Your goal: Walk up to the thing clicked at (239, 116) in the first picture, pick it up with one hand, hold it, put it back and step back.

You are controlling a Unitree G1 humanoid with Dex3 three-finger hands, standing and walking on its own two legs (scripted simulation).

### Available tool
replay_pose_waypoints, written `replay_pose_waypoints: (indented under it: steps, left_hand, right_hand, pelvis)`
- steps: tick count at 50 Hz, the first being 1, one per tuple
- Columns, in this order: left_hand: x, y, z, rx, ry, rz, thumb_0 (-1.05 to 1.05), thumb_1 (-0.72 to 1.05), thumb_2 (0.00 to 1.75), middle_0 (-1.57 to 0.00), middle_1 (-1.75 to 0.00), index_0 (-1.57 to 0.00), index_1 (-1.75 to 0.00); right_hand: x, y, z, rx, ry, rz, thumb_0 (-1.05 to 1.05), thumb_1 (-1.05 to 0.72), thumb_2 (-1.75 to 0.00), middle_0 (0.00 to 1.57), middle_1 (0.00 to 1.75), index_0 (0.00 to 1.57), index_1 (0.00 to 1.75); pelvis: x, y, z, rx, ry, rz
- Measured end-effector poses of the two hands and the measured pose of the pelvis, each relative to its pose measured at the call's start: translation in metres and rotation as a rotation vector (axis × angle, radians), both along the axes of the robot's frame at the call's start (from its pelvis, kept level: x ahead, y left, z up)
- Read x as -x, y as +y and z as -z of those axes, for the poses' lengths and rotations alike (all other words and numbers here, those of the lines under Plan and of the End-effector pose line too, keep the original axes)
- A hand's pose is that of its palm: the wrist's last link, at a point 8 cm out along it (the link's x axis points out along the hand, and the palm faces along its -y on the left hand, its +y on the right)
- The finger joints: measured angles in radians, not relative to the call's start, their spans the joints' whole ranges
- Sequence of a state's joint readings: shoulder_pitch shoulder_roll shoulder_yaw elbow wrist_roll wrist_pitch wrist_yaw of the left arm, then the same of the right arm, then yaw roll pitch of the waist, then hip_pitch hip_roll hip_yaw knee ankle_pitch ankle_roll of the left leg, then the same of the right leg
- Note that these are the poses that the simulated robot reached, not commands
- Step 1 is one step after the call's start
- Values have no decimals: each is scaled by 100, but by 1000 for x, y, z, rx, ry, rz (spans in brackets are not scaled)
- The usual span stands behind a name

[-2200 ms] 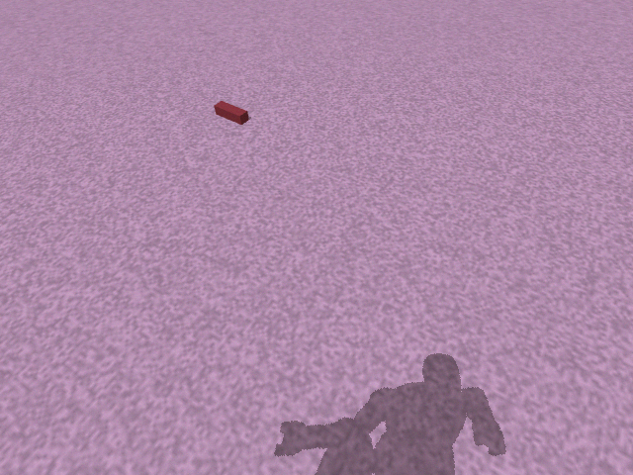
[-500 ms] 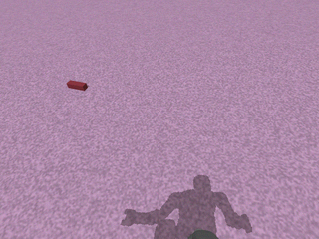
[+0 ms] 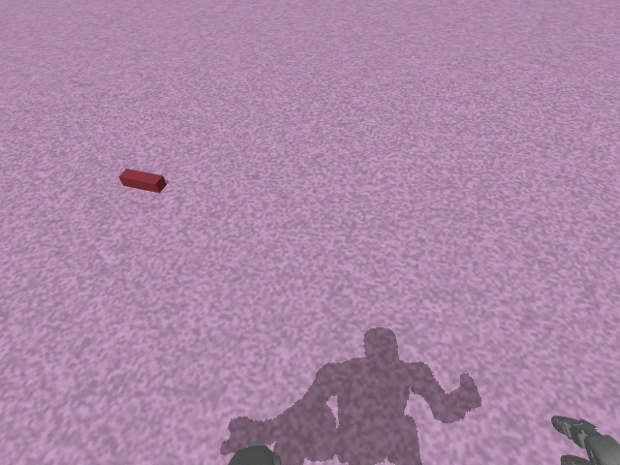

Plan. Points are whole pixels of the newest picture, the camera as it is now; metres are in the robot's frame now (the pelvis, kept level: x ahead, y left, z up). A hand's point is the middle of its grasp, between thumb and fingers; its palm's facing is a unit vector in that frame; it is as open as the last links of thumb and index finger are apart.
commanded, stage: walk up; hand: left
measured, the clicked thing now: (142, 180) +1.44 +0.87 -0.71
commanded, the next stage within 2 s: none
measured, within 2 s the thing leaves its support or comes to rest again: neither
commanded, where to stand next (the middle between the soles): +0.99 +0.71 m, yaw -16 degrees
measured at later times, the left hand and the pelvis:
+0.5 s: hand (97, 321) +0.35 +0.39 -0.09, palm faces -0.06 -0.85 -0.53, open 7.4 cm; pelvis +0.23 +0.10 +0.01, yaw -5 degrees
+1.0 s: hand (68, 238) +0.56 +0.54 -0.11, palm faces -0.23 -0.84 -0.49, open 7.4 cm; pelvis +0.44 +0.26 +0.02, yaw -10 degrees
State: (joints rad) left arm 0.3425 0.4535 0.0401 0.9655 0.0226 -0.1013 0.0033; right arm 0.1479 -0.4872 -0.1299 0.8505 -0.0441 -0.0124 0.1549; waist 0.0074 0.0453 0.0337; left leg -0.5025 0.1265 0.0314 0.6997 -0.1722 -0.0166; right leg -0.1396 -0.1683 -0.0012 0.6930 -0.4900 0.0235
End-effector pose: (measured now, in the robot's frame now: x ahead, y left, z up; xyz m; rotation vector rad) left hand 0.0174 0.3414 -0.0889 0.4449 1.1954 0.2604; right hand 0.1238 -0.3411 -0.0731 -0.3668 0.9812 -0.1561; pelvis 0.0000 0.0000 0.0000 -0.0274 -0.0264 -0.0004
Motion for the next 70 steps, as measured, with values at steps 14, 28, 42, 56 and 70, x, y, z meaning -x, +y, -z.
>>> replay_pose_waypoints:
  steps: [14,28,42,56,70]
  left_hand:
    - [-213,51,-30,12,-49,155,1,90,90,-21,-30,-20,-30]
    - [-336,104,-45,-67,-160,117,1,90,90,-21,-30,-20,-30]
    - [-437,235,-3,-70,25,116,1,90,90,-21,-30,-20,-30]
    - [-610,243,-26,-56,-117,269,1,90,90,-21,-30,-20,-30]
    - [-663,362,-39,-117,-112,205,1,89,90,-21,-30,-21,-30]
  right_hand:
    - [-8,78,5,-43,170,204,1,-90,-90,20,30,20,30]
    - [-176,136,38,-101,155,123,1,-91,-90,20,30,20,30]
    - [-304,219,2,19,33,199,1,-91,-90,20,30,20,30]
    - [-313,297,45,-90,257,321,1,-90,-90,20,30,20,30]
    - [-464,363,30,-62,150,219,1,-91,-90,20,30,20,30]
  pelvis:
    - [-127,69,-26,-44,-1,81]
    - [-254,115,-12,17,-7,88]
    - [-376,227,-2,-18,9,139]
    - [-484,275,-4,-23,-12,195]
    - [-566,363,-6,6,-6,172]
